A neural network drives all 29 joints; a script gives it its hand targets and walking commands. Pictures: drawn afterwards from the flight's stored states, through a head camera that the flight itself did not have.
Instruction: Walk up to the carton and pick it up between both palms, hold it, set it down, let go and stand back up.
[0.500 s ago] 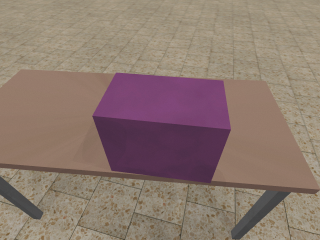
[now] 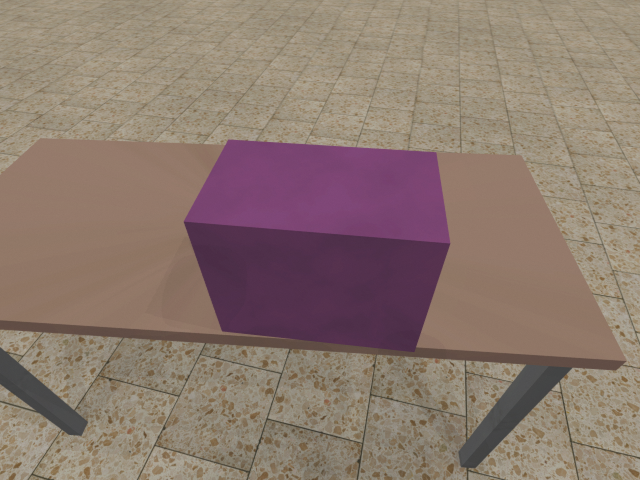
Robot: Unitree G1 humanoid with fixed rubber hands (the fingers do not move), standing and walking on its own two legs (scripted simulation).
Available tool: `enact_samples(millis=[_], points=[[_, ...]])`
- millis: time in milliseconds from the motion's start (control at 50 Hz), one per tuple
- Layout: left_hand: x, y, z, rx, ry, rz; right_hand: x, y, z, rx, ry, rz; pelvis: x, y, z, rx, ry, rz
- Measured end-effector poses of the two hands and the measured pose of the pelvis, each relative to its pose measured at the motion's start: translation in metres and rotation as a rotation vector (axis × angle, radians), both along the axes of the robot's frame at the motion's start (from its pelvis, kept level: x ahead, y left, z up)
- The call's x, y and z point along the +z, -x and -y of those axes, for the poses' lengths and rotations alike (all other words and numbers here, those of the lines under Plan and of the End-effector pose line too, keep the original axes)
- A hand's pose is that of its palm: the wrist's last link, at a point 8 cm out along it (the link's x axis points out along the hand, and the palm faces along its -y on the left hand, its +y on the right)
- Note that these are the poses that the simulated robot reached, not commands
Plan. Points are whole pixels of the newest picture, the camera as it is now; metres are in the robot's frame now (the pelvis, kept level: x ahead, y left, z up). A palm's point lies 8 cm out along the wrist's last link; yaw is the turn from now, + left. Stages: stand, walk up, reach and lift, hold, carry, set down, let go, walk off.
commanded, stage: stand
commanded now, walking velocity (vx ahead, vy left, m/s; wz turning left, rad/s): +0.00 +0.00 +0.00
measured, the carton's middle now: (322, 247) +0.44 +0.02 +0.04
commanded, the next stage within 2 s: none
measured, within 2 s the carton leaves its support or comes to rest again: neither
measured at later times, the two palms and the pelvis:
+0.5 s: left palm out of the picture +0.06 +0.29 -0.12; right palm out of the picture +0.05 -0.29 -0.12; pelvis +0.00 +0.00 +0.00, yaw -1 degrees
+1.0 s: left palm out of the picture +0.09 +0.28 -0.12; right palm out of the picture +0.08 -0.29 -0.12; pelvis +0.01 +0.00 +0.00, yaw -1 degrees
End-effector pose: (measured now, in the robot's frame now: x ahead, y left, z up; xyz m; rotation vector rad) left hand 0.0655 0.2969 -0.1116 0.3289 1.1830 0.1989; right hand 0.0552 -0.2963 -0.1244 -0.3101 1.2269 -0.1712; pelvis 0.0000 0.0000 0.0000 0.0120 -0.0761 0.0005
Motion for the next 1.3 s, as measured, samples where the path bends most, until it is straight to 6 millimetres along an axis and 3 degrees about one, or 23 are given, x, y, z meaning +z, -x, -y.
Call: enact_samples(millis=[360, 900, 1300], points=[[-0.008, 0.005, 0.010, -0.005, 0.029, -0.032, -0.001, 0.015, 0.001, -0.019, 0.006, -0.036, 0.000, 0.004, 0.001, -0.006, 0.000, -0.005], [-0.003, -0.020, 0.010, -0.001, 0.023, -0.010, 0.003, -0.029, -0.003, -0.007, -0.002, 0.032, 0.002, -0.012, 0.001, -0.009, 0.003, -0.012], [-0.004, -0.043, 0.018, -0.022, 0.030, -0.001, 0.000, -0.020, 0.000, -0.056, -0.010, -0.011, 0.002, -0.023, 0.005, -0.019, 0.006, -0.016]])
